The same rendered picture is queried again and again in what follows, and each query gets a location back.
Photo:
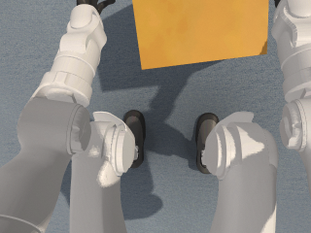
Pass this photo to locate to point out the robot right upper arm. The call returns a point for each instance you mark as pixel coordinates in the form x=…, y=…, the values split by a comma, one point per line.
x=295, y=131

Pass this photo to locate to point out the carton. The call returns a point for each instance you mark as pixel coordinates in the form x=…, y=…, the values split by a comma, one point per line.
x=180, y=32

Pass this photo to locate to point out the left robot foot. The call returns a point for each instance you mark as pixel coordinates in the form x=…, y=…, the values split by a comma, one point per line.
x=136, y=123

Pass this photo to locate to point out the right robot forearm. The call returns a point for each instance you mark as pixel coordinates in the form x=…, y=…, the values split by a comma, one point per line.
x=292, y=32

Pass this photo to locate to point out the robot left shin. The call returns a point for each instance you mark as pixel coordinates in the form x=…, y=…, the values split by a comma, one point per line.
x=105, y=116

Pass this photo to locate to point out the robot left hand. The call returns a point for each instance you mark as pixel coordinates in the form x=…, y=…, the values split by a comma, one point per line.
x=99, y=7

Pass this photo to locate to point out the robot left upper arm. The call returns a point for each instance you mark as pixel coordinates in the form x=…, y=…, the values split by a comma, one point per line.
x=50, y=132

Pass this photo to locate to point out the left robot forearm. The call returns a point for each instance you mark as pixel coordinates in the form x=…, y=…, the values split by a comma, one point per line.
x=76, y=61

